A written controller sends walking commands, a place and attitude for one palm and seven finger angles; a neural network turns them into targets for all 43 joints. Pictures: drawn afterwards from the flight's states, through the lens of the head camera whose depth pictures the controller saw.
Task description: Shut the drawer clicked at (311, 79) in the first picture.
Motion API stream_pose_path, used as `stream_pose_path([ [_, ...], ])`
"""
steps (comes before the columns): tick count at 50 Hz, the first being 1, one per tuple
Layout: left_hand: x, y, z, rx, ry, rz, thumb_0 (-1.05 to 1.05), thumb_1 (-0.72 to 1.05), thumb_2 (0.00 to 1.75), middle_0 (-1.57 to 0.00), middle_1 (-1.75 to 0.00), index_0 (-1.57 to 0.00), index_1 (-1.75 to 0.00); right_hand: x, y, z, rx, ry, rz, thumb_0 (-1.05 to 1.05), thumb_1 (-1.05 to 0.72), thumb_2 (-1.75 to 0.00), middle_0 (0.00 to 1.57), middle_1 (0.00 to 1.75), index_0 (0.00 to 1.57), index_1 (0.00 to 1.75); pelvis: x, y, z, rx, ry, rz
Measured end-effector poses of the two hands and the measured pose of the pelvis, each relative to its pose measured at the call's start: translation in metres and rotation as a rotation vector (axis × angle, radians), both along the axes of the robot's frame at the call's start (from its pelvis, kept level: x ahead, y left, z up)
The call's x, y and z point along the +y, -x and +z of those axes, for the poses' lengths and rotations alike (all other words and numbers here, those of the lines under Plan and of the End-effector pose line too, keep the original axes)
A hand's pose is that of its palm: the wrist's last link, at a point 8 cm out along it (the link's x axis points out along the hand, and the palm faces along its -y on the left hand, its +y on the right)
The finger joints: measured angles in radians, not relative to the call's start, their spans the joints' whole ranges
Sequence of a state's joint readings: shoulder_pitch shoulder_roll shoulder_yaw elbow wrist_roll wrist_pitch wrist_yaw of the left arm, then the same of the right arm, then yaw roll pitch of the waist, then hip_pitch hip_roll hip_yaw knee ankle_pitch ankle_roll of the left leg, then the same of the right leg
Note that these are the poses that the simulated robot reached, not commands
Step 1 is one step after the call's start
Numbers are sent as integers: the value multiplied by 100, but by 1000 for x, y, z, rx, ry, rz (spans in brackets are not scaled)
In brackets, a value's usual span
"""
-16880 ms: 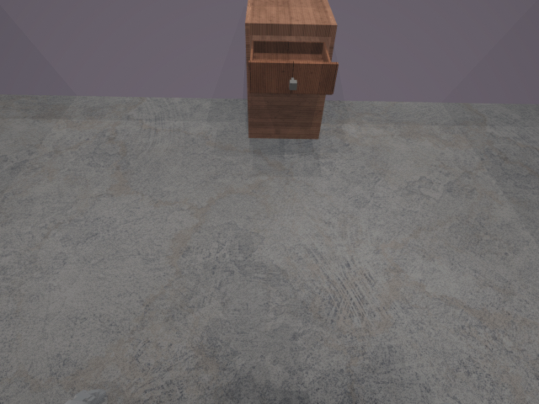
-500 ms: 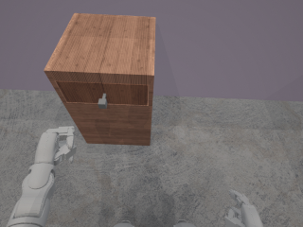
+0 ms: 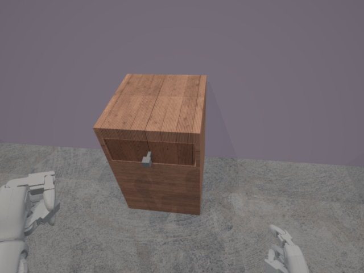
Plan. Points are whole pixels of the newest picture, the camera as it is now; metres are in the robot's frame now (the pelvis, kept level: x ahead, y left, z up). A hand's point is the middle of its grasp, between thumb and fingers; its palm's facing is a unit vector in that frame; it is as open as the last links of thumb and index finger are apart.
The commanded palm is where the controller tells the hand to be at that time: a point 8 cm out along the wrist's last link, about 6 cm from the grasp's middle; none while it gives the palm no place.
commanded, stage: draw the hand back to the body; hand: left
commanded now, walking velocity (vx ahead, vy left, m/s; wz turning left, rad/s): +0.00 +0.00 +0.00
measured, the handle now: (147, 158) +0.61 +0.23 -0.23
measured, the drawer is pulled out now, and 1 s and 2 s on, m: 0.00 0.00 0.00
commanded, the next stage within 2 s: step back with the hand held close in 0.22 s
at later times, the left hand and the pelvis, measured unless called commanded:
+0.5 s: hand (44, 214) +0.16 +0.23 +0.17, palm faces +0.40 -0.80 -0.44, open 3.3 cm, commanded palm +0.10 +0.27 +0.18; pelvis -0.03 -0.01 +0.00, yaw +0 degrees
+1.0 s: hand (7, 252) +0.11 +0.26 +0.16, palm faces +0.37 -0.80 -0.48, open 3.3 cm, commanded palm +0.05 +0.30 +0.18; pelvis -0.08 +0.02 +0.00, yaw -1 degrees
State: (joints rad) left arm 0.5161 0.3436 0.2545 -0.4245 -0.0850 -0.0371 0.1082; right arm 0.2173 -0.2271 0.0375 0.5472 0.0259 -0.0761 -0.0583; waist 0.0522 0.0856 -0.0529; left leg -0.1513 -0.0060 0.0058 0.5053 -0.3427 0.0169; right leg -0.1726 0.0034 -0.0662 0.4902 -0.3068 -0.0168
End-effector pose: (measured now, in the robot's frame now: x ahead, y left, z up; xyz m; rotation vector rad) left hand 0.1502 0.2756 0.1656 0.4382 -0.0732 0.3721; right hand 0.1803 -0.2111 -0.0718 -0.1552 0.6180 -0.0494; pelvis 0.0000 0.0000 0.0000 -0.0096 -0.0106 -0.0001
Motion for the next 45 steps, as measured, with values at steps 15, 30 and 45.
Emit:
stream_pose_path([
  [15,-15,35,8,-57,-15,23,2,89,90,-140,-160,-141,-160,-18,23,-1,-21,4,-14,1,-90,-90,20,30,20,30,-17,21,1,-49,-5,-3],
  [30,-5,33,13,-47,-111,-63,2,89,90,-140,-160,-141,-160,-42,70,-8,123,68,-126,1,-91,-90,20,30,20,30,-3,38,4,15,-4,-12],
  [45,18,69,17,-88,-144,-71,2,89,90,-140,-160,-141,-160,-7,85,-1,91,71,-97,1,-91,-90,20,30,20,30,17,71,0,26,-6,-13],
])
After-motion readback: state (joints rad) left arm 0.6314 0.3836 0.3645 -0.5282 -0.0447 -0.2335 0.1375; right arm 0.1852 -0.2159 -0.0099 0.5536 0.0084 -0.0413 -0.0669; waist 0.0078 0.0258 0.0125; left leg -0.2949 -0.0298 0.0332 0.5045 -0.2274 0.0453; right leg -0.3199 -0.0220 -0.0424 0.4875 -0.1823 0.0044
